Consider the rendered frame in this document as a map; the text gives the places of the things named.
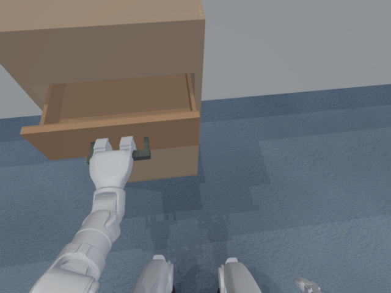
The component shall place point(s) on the cabinet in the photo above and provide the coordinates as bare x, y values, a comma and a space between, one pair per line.
45, 42

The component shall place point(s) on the handle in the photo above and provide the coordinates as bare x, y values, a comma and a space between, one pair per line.
137, 155

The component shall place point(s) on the left robot hand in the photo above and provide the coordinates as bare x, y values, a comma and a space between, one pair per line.
110, 168

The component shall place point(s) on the drawer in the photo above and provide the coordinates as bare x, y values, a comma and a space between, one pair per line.
161, 108

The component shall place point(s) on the left robot forearm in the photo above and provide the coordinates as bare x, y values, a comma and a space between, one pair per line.
88, 250

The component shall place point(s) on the robot right shin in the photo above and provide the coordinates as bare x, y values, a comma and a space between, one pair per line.
231, 260

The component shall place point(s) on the robot left upper arm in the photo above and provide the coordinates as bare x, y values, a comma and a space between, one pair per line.
59, 280

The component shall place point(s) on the right robot hand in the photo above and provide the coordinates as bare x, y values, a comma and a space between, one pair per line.
307, 286

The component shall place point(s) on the robot right thigh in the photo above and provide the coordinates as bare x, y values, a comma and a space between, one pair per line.
234, 277

